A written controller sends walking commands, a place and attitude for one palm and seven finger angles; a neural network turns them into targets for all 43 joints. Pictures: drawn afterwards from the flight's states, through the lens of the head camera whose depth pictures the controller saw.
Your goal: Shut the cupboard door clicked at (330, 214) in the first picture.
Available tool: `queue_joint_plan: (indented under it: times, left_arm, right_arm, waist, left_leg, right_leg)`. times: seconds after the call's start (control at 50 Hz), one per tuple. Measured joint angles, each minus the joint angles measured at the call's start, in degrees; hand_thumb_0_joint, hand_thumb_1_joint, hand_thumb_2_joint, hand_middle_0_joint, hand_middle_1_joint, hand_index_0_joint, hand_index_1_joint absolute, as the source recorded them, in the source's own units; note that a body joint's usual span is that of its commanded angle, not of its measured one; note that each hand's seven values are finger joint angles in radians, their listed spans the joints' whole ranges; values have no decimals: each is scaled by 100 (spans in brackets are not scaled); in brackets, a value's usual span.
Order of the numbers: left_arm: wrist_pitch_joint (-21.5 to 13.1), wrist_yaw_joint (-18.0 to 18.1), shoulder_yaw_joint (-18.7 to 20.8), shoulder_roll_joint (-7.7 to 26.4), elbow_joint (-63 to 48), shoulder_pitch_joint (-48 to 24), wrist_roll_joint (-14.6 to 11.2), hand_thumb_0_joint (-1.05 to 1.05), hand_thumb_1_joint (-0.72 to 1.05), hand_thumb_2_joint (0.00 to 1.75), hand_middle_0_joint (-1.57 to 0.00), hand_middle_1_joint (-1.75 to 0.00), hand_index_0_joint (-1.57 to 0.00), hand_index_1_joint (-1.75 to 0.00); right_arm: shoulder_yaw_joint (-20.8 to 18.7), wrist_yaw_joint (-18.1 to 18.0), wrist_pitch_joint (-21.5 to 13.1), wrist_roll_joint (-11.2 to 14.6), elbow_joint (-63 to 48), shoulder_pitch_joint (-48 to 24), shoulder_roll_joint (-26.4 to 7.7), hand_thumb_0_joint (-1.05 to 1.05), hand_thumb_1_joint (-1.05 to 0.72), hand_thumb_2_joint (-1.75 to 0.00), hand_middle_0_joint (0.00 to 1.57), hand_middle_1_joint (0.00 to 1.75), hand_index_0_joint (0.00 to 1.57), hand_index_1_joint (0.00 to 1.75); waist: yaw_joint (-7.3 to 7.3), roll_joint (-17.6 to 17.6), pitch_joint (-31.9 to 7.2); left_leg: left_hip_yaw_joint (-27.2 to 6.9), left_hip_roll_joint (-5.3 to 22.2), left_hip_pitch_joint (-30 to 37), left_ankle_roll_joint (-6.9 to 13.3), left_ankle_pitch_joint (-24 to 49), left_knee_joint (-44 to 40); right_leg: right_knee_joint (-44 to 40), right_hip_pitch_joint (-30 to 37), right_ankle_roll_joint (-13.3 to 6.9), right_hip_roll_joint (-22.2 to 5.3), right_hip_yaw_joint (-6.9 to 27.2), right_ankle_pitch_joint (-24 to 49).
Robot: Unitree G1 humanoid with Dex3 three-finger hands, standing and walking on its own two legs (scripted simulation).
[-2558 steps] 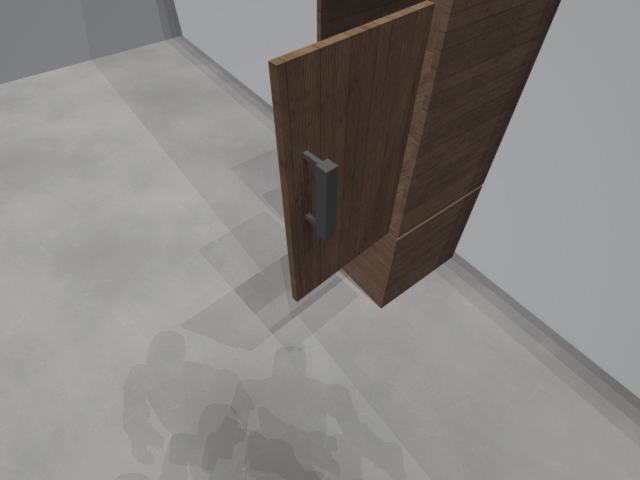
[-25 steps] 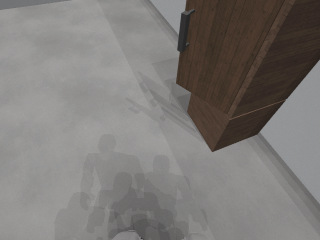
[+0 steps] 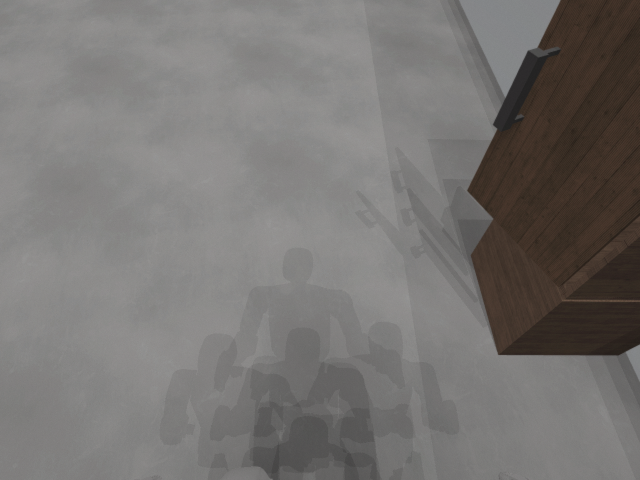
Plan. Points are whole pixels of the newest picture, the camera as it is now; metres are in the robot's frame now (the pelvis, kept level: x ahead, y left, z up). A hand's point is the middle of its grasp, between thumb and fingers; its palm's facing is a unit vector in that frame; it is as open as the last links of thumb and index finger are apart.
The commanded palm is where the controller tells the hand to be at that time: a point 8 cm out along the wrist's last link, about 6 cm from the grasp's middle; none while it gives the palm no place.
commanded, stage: walk to a spot facing it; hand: left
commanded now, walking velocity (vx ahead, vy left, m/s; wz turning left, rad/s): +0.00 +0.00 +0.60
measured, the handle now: (526, 90) +0.82 -0.38 +0.02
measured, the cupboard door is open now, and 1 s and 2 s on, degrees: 26 26 26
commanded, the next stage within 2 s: turn to face it in 1.38 s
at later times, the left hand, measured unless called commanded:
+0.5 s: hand out of the picture +0.00 +0.18 -0.14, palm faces +0.34 -0.90 -0.28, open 7.4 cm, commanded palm none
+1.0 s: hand out of the picture +0.12 +0.28 -0.14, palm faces +0.56 -0.79 -0.24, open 7.4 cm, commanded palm none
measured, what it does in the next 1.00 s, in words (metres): walks ahead, turning left: left foot, then right foot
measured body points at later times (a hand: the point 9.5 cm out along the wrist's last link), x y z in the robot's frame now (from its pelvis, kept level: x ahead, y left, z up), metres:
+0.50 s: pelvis +0.03 -0.03 +0.02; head +0.06 -0.04 +0.47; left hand -0.02 +0.22 -0.11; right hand +0.17 -0.25 -0.13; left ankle -0.01 +0.11 -0.64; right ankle +0.04 -0.14 -0.72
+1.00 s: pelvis +0.16 +0.05 +0.01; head +0.18 +0.06 +0.46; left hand +0.09 +0.32 -0.12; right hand +0.30 -0.13 -0.15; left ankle +0.05 +0.14 -0.72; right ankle +0.31 -0.01 -0.69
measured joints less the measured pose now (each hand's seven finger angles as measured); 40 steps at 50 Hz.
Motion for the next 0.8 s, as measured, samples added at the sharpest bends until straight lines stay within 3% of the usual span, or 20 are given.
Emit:
queue_joint_plan:
  times: [0.02,0.06,0.12,0.18,0.26,0.3,0.32,0.36,0.4,0.44,0.52,0.62,0.7,0.72,0.74,0.76,0.8]
  left_arm:
    - [30,-13,17,22,-7,54,-25,0,90,90,-20,-30,-21,-30]
    - [165,8,58,140,47,27,-32,0,90,90,-20,-30,-21,-30]
    - [310,20,114,227,149,-62,-44,0,90,90,-20,-30,-21,-30]
    - [313,-27,135,236,99,-134,-56,1,90,90,-20,-30,-20,-30]
    - [232,-73,124,188,-32,-152,-64,1,90,90,-20,-30,-20,-30]
    - [130,-114,109,172,-100,-59,-43,0,90,90,-20,-30,-20,-30]
    - [53,-126,104,196,-152,28,-7,0,90,90,-20,-30,-20,-30]
    - [-23,-92,70,82,-125,87,14,0,90,90,-20,-30,-20,-30]
    - [-62,-60,48,-37,-51,232,7,0,90,90,-20,-30,-20,-30]
    - [-98,-48,42,-120,80,371,3,0,90,90,-20,-30,-21,-30]
    - [-198,-63,36,-203,307,526,10,0,90,90,-20,-30,-21,-30]
    - [-311,-107,44,-245,441,622,27,0,90,90,-20,-30,-21,-30]
    - [-303,-154,83,-176,548,838,7,0,90,90,-20,-30,-21,-30]
    - [-264,-182,97,-184,570,928,-17,0,90,90,-20,-30,-21,-30]
    - [-182,-203,103,-143,615,925,-24,0,90,90,-20,-30,-21,-30]
    - [-86,-209,114,-76,654,877,-17,0,90,90,-20,-30,-21,-30]
    - [35,-196,163,27,706,710,-3,1,90,90,-20,-30,-21,-30]
  right_arm:
    - [13,6,-58,-18,-43,-5,-22,1,-91,-90,20,30,20,30]
    - [50,-32,-139,-34,-44,-89,65,1,-91,-90,20,30,20,30]
    - [126,-131,-187,-66,-72,-55,173,0,-91,-90,20,30,20,30]
    - [168,-175,-149,-83,-39,3,220,0,-90,-90,20,30,20,30]
    - [166,-156,-51,-99,42,102,218,0,-90,-90,21,30,20,30]
    - [138,-139,14,-88,78,193,203,1,-90,-90,21,30,21,30]
    - [118,-130,40,-66,81,260,212,1,-90,-90,21,30,21,30]
    - [44,-114,90,-60,155,284,131,1,-90,-90,21,30,21,30]
    - [-11,-61,125,-85,214,302,76,1,-90,-90,21,30,20,30]
    - [-45,14,109,-100,220,315,64,1,-90,-90,21,30,20,30]
    - [-64,106,39,-76,198,347,130,1,-91,-90,20,30,20,30]
    - [-10,156,-21,-67,236,222,200,1,-91,-90,20,30,20,30]
    - [79,169,-186,-78,120,35,218,1,-91,-90,20,30,20,30]
    - [92,158,-281,-97,33,10,165,1,-91,-90,20,30,20,30]
    - [90,106,-379,-99,0,-54,176,1,-91,-90,20,30,20,30]
    - [113,55,-453,-94,-10,-92,218,1,-91,-90,20,30,20,30]
    - [173,-40,-538,-88,-14,-17,296,1,-91,-90,20,30,20,30]
  waist:
    - [11,25,-47]
    - [83,-117,18]
    - [102,-99,20]
    - [101,35,12]
    - [70,256,-81]
    - [62,347,-197]
    - [71,303,-297]
    - [80,452,-291]
    - [70,494,-322]
    - [19,456,-365]
    - [-37,277,-379]
    - [123,121,-236]
    - [268,-40,-134]
    - [254,37,-167]
    - [226,20,-117]
    - [218,-45,-61]
    - [199,-111,-55]
  left_leg:
    - [-48,23,58,125,321,-202]
    - [-74,-67,-57,255,73,67]
    - [-246,-98,-23,257,11,-54]
    - [-459,-106,69,199,237,-359]
    - [-747,-118,60,123,365,-502]
    - [-890,-147,-49,105,232,-311]
    - [-918,-229,-214,127,-173,-4]
    - [-948,-279,-628,127,-898,1197]
    - [-763,-269,-1022,104,-830,2377]
    - [-540,-145,-1260,50,-442,2949]
    - [-222,118,-1230,0,-97,2453]
    - [38,261,-853,93,-200,988]
    - [326,147,-238,282,-211,-261]
    - [267,162,-166,392,247,-472]
    - [254,142,-237,420,517,-261]
    - [261,107,-236,407,416,-57]
    - [230,48,-83,353,120,-33]
  right_leg:
    - [348,-178,41,-20,-11,-115]
    - [1319,-604,76,30,417,-743]
    - [2269,-1108,117,272,802,-693]
    - [2157,-1268,139,419,925,-419]
    - [1109,-1024,98,592,956,-185]
    - [265,-641,69,677,881,-17]
    - [-207,-470,-21,644,903,-38]
    - [-117,-454,-180,624,717,305]
    - [-267,-269,-238,536,549,412]
    - [-626,-21,-222,442,394,530]
    - [-1252,432,-161,252,19,689]
    - [-1386,780,-9,64,-496,524]
    - [-723,796,194,-235,-709,-7]
    - [-119,571,176,-282,-652,-197]
    - [706,245,138,-295,-328,-404]
    - [1485,-102,89,-242,53,-543]
    - [2453,-718,33,-90,503,-444]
